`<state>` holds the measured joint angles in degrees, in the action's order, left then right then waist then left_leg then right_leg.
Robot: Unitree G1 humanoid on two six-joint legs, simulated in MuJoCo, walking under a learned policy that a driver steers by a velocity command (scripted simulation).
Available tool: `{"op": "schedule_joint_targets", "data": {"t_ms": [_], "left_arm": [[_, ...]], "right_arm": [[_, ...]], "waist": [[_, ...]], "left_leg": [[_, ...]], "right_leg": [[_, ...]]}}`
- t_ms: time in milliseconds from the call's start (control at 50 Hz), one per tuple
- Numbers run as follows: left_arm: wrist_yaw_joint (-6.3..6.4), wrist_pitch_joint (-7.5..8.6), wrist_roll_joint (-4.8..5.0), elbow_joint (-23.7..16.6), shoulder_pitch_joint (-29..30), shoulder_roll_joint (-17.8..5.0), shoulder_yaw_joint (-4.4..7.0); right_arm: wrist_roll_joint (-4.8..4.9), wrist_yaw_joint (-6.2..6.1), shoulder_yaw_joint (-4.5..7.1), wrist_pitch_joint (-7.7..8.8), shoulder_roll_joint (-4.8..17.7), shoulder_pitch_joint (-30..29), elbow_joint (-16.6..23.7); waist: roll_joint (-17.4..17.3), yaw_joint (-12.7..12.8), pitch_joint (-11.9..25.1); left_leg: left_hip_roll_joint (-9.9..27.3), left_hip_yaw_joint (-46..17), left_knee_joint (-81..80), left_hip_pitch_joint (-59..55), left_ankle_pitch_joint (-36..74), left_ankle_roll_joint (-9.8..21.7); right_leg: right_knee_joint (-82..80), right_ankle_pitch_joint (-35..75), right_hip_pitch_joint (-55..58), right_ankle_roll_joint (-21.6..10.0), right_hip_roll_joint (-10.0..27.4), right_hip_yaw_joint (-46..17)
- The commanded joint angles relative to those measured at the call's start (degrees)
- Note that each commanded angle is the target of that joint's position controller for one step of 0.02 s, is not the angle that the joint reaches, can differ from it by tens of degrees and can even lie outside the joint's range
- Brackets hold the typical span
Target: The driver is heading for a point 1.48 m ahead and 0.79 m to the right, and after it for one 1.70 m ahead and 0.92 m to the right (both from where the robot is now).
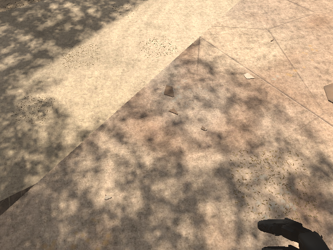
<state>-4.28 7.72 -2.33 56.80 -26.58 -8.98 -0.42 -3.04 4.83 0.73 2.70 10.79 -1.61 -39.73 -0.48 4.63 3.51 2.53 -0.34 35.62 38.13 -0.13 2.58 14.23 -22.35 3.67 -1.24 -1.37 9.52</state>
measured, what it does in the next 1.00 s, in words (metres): walks ahead, turning right: left foot, then right foot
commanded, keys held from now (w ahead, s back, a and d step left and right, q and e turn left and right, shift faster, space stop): e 1.00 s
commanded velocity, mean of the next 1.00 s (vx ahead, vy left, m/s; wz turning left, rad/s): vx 0.08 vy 0.00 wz -0.48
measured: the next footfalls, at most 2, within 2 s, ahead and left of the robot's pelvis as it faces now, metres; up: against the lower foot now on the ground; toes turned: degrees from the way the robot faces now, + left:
left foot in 0.04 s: +0.21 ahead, +0.12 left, +0.00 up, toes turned +1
right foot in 0.48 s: +0.19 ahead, -0.15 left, +0.00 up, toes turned -18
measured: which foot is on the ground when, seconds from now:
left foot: up 0.00-0.02, down 0.04-0.48, up 0.50-0.90, down 0.92-1.00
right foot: down 0.00-0.04, up 0.06-0.46, down 0.48-0.92, up 0.94-1.00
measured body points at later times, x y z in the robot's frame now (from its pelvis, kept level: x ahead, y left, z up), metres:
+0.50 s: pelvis +0.14 -0.02 +0.01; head +0.16 -0.04 +0.46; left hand +0.33 +0.20 -0.10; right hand +0.23 -0.33 -0.09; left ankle +0.17 +0.12 -0.73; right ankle +0.15 -0.13 -0.73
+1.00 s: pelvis +0.14 +0.00 +0.00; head +0.17 +0.00 +0.45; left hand +0.44 +0.14 -0.08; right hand +0.12 -0.31 -0.09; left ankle +0.20 +0.09 -0.73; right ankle +0.12 -0.12 -0.69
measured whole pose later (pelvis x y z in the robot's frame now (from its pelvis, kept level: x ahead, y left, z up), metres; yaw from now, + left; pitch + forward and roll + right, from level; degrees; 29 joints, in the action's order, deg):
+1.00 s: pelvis +0.14 +0.00 +0.00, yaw -32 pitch +3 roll +0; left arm 2.2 -2.5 1.2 35.1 -7.4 -17.0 5.8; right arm -1.6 -1.4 4.5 0.1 13.6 8.3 -41.9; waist 3.1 -0.1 -0.1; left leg -1.4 -1.1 30.9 18.4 -15.2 1.5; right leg 50.7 -25.5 -31.2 0.2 -7.2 -9.2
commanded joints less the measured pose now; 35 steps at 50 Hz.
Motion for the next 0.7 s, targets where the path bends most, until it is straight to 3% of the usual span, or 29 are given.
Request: {"op": "schedule_joint_targets", "data": {"t_ms": [20,40,60,80,100,120,140,160,180,200,240,280,320,380,420,460,480,500,520,540,560,580,600,640,700], "left_arm": [[0.55,0.03,1.01,-2.2,1.6,-13.2,3.85],[0.76,0.24,1.22,-4.3,3.5,-13.4,4.06],[1.94,0.46,0.52,-6.0,-4.8,-4.1,1.4],[1.22,0.59,0.05,-8.2,-4.9,-3.7,0.39],[0.57,-0.77,0.39,-9.6,5.7,-8.1,2.53],[1.59,-0.89,0.22,-10.1,7.8,-8.7,3.38],[2.71,-1.19,-1.18,-8.3,3.6,-9.1,3.56],[2.95,-1.46,-2.22,-8.1,2.5,-5.4,2.59],[2.75,-1.79,-2.4,-8.2,2.6,-3.0,1.8],[2.19,-2.15,-1.74,-8.0,2.1,-2.6,1.97],[0.29,-2.55,-0.05,-7.7,1.2,-3.7,2.35],[-0.7,-2.49,0.23,-8.8,3.8,-6.2,2.92],[-0.58,-2.38,-0.11,-10.7,7.6,-6.7,2.53],[0.07,-2.7,0.29,-12.0,10.2,-8.1,2.41],[0.28,-2.49,0.61,-12.4,10.7,-9.4,3.05],[0.16,-1.28,1.4,-13.6,12.2,-11.3,4.38],[2.84,-3.9,4.45,-15.2,13.1,-16.0,7.33],[4.26,-5.12,3.3,-16.0,10.8,-23.0,8.84],[4.78,-6.3,1.71,-16.9,8.4,-24.1,9.33],[4.29,-6.38,1.12,-17.2,6.6,-22.1,8.94],[4.06,-6.18,1.69,-18.0,8.1,-20.5,8.69],[4.34,-6.29,2.65,-19.0,11.6,-17.8,8.09],[4.91,-6.71,3.4,-20.0,14.9,-15.7,7.5],[5.83,-7.48,3.19,-21.4,17.5,-14.9,7.2],[6.97,-7.95,2.96,-22.2,17.0,-15.9,7.82]], "right_arm": [[1.52,-1.3,3.01,2.18,7.8,-1.8,2.9],[2.33,-2.39,4.09,3.04,11.3,5.7,0.9],[1.55,-3.34,4.52,3.37,15.0,15.2,-1.0],[0.62,-4.3,4.75,2.89,15.2,28.0,-2.8],[-0.87,-5.91,5.94,3.31,14.1,33.0,-6.4],[0.88,-6.71,6.91,4.09,15.8,23.3,-5.5],[2.18,-7.19,5.68,3.87,11.4,14.2,-3.7],[2.89,-7.12,4.39,3.66,7.7,10.8,-3.1],[2.4,-6.96,4.25,3.46,6.5,9.1,-1.8],[1.61,-7.03,4.69,3.59,7.0,8.2,-0.8],[0.85,-7.15,6.52,4.24,11.0,4.6,1.3],[0.58,-7.34,7.61,4.36,12.9,5.4,1.4],[0.35,-7.24,7.94,4.59,12.6,6.4,1.1],[0.32,-6.77,8.64,5.16,12.8,6.2,1.6],[0.54,-6.77,8.71,5.17,12.8,5.3,1.9],[0.51,-6.85,7.88,4.87,11.2,5.0,1.2],[5.92,-6.63,7.51,0.75,11.6,10.2,-2.4],[4.91,-6.73,6.92,-0.79,8.2,11.5,-0.6],[3.49,-7.24,5.9,-1.94,7.0,8.0,1.6],[3.41,-7.22,5.72,-2.59,7.3,5.5,2.3],[3.87,-7.24,5.57,-2.91,7.2,4.2,2.5],[3.53,-7.58,5.72,-3.08,7.9,4.8,1.6],[3.04,-8.03,6.05,-3.24,9.1,4.8,1.5],[2.73,-8.48,6.05,-3.31,9.2,4.7,1.9],[3.14,-8.77,5.01,-3.13,7.2,3.7,2.1]], "waist": [[4.5,-7.3,-1.3],[4.2,-9.5,6.2],[-6.5,-7.9,24.7],[-15.8,-12.1,35.6],[-7.0,-15.6,25.3],[-7.1,-10.7,10.4],[-5.5,-6.0,7.0],[-5.1,-3.1,4.8],[-4.5,-1.8,4.5],[-3.6,-1.1,6.2],[-3.4,0.1,6.0],[-4.5,-0.8,4.4],[-4.0,-1.5,2.5],[-4.1,-3.1,2.4],[-3.6,-3.0,2.4],[-2.7,-3.0,2.5],[-4.5,-2.4,3.5],[9.2,-5.0,2.7],[15.6,-2.3,2.6],[10.3,-0.8,6.4],[8.3,-1.4,7.0],[6.1,-2.8,6.1],[6.1,-4.0,6.0],[7.8,-5.3,6.7],[8.0,-4.8,7.2]], "left_leg": [[-3.8,2.7,-10.9,-12.4,9.2,3.0],[-1.8,0.8,-5.9,-30.1,21.8,7.7],[13.4,-10.3,2.9,-62.5,48.3,21.4],[28.5,-32.9,-6.6,-75.3,49.5,31.9],[23.2,-26.8,-9.1,-63.4,38.5,22.3],[20.7,-16.7,-12.8,-45.2,31.8,17.6],[18.1,-11.8,-16.5,-34.9,28.6,15.4],[16.4,-8.5,-18.5,-29.1,29.0,14.3],[16.2,-6.2,-20.8,-24.5,28.1,13.8],[15.0,-3.3,-22.8,-22.2,27.0,14.1],[11.6,4.6,-24.9,-17.6,20.8,12.3],[12.0,6.5,-25.7,-16.9,15.8,11.3],[16.0,3.9,-25.5,-21.5,12.6,11.5],[19.9,2.1,-24.1,-30.1,8.8,11.6],[19.2,3.6,-21.9,-31.5,2.2,10.2],[16.1,5.4,-18.0,-29.1,-8.9,6.7],[8.9,13.3,-5.8,-30.3,-2.8,0.3],[2.6,15.6,7.2,-18.0,-15.4,-4.5],[-2.1,9.9,21.3,-2.3,-36.2,-7.8],[-2.4,1.3,30.2,1.3,-38.6,-6.7],[-2.0,-1.7,33.1,4.0,-35.0,-5.4],[-0.8,-3.2,32.8,4.8,-30.7,-5.0],[-0.1,-4.1,31.9,3.6,-27.7,-5.3],[-1.3,-3.9,31.4,-0.4,-24.4,-5.9],[-2.8,-3.9,22.2,-2.5,-21.2,-6.2]], "right_leg": [[9.3,66.4,-0.4,-5.4,11.5,-7.0],[14.9,64.5,-8.2,-1.9,9.0,-6.8],[30.8,40.3,-26.1,2.9,4.7,-5.6],[51.7,-15.4,-37.7,5.7,-4.7,-7.0],[62.2,-15.4,-41.2,3.9,-0.4,-14.2],[62.3,-12.9,-43.0,3.0,3.3,-13.5],[57.6,-11.2,-38.4,2.9,6.3,-13.4],[53.4,-10.3,-35.6,3.2,7.4,-13.1],[52.0,-9.6,-32.4,3.7,7.9,-11.9],[52.1,-6.3,-29.3,4.2,6.7,-9.9],[46.7,0.2,-25.2,5.1,5.3,-5.6],[43.2,3.5,-24.8,5.0,5.5,-5.4],[36.7,5.6,-28.4,3.6,8.4,-9.1],[29.7,7.7,-32.1,1.7,9.6,-11.1],[24.4,11.0,-30.0,-0.1,8.1,-9.6],[17.9,18.5,-23.9,-3.6,4.4,-7.3],[12.7,32.2,-22.9,-3.3,6.3,-9.1],[11.8,53.2,-14.5,-7.3,14.3,-23.1],[9.5,57.1,-7.1,-15.5,20.8,-34.1],[9.5,54.5,-5.8,-17.8,21.3,-35.5],[9.3,49.8,-5.7,-16.4,19.2,-33.5],[9.5,45.5,-7.3,-14.0,17.2,-31.0],[9.1,42.2,-9.9,-12.8,16.4,-29.9],[8.6,40.0,-14.1,-12.3,14.7,-28.6],[9.1,36.2,-13.9,-10.9,12.8,-28.1]]}}
Velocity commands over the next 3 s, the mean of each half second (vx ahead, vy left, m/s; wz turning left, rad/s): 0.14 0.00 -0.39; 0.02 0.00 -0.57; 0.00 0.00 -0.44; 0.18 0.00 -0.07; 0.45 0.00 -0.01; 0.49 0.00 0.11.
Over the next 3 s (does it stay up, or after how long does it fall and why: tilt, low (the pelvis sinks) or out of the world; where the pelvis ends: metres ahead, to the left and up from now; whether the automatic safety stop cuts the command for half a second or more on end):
stays up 0.48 -0.43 0.01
